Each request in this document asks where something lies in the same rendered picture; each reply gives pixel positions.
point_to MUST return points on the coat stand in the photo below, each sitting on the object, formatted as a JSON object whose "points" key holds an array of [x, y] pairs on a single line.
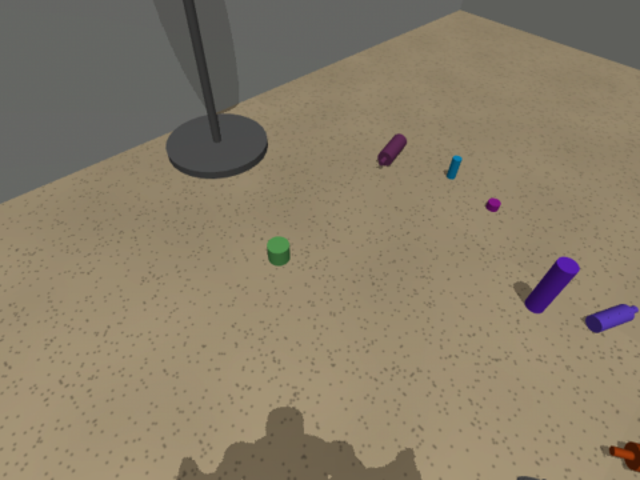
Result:
{"points": [[215, 145]]}

